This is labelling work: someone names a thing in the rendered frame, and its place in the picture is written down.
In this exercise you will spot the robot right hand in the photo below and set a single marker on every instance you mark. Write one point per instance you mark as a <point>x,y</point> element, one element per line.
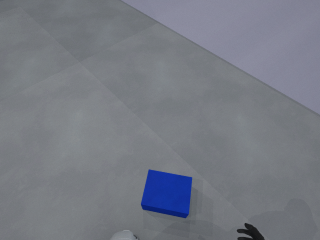
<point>251,231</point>

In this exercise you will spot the carton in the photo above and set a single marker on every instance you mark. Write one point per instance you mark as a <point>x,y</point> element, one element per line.
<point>167,193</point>

